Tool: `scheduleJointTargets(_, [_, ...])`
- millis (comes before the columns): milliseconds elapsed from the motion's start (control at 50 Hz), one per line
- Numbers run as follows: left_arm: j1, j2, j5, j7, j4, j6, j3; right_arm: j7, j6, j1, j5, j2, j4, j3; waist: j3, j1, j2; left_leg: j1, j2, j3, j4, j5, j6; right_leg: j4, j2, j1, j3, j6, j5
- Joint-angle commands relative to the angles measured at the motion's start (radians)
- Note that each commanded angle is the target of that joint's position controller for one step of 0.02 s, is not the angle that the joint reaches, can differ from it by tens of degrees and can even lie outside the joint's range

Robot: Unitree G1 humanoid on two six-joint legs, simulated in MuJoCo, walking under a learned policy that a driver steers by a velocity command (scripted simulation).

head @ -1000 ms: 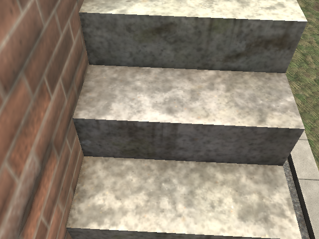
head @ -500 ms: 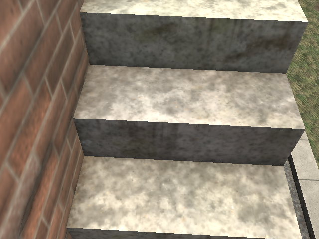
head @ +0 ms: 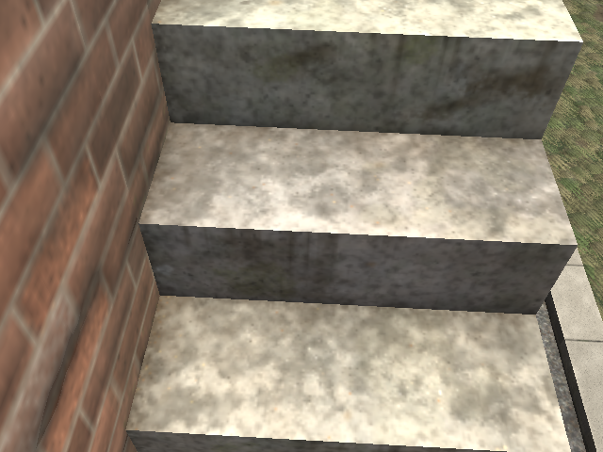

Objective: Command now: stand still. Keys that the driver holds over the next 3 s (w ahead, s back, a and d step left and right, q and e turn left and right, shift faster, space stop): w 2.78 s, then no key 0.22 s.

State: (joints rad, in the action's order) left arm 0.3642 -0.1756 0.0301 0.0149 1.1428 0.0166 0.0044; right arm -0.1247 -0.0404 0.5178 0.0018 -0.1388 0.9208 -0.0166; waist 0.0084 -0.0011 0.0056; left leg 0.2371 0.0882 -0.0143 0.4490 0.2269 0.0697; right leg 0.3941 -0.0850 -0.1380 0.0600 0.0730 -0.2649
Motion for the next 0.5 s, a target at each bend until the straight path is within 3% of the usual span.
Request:
scheduleJointTargets(20, [0.11,-0.082,0.0,-0.002,0.001,-0.001,0.01,0.004,0.005,0.149,0.0,-0.086,-0.001,0.017,0.085,0.001,-0.036,0.02,-0.049,0.063,-0.079,-0.116,-0.057,-0.062,0.049,-0.047,0.039,-0.03,0.15])
scheduleJointTargets(160, [0.109,-0.081,0.0,-0.002,0.007,0.0,0.011,0.001,0.0,0.138,0.0,-0.077,-0.005,0.014,0.09,0.002,-0.017,0.022,-0.045,0.067,-0.081,-0.119,-0.057,-0.066,0.051,-0.047,0.041,-0.029,0.153])
scheduleJointTargets(500, [0.118,-0.08,-0.001,-0.003,0.003,0.001,0.01,0.005,0.002,0.152,0.0,-0.084,0.001,0.017,0.086,0.002,-0.035,0.018,-0.05,0.066,-0.082,-0.117,-0.057,-0.065,0.051,-0.046,0.037,-0.03,0.152])
